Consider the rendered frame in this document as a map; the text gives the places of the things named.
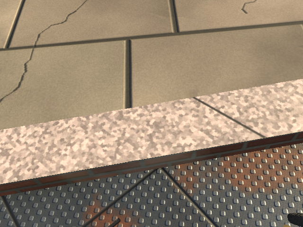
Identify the right robot hand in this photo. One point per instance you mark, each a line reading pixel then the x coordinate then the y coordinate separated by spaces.
pixel 296 219

